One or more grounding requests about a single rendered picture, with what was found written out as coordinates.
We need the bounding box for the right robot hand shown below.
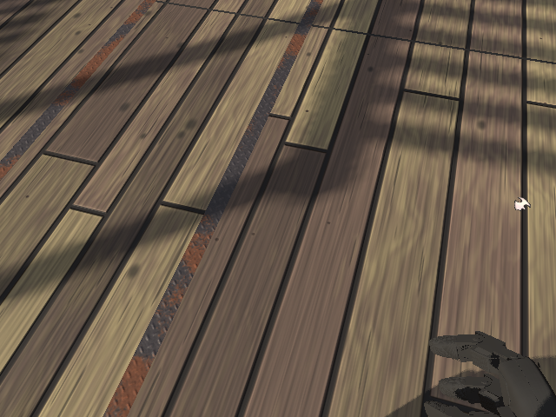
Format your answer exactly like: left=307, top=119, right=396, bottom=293
left=424, top=331, right=556, bottom=417

